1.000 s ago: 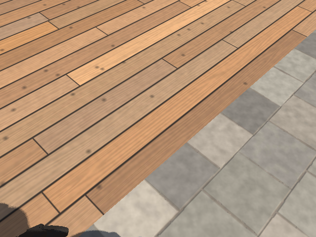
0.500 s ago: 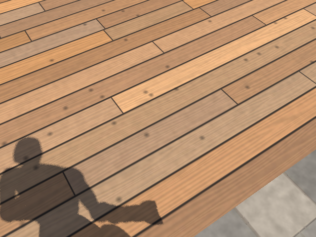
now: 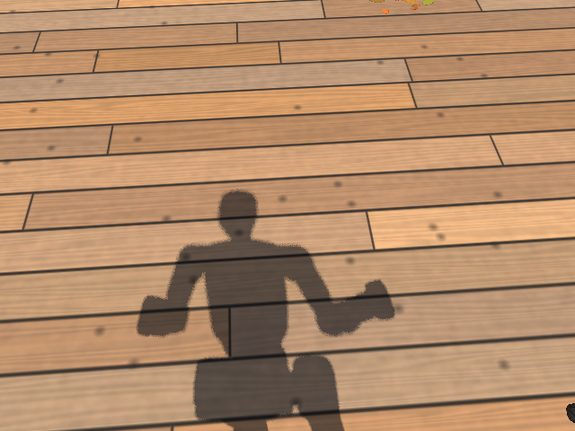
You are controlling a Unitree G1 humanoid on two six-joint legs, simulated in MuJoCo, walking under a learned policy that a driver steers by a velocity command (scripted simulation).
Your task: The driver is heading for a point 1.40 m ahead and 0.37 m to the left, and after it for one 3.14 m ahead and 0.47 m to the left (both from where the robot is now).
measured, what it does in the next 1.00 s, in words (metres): steps on the spot, turning left: left foot, then right foot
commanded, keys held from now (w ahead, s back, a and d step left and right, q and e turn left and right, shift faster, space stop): q+shift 0.40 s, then shift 0.40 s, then e+shift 0.20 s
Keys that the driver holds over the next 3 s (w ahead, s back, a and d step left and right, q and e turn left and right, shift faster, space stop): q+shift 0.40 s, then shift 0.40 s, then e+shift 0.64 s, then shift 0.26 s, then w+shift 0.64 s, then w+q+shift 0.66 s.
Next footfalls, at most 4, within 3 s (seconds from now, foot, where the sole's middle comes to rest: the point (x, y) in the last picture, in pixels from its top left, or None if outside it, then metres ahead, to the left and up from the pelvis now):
0.44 left None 0.00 0.13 -0.77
0.84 right None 0.14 -0.07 -0.77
1.58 right None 0.09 -0.12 -0.77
2.08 left None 0.20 0.11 -0.77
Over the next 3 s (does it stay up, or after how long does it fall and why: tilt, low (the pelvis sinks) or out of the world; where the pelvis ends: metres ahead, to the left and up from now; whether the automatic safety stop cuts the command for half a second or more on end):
stays up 0.81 0.05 -0.03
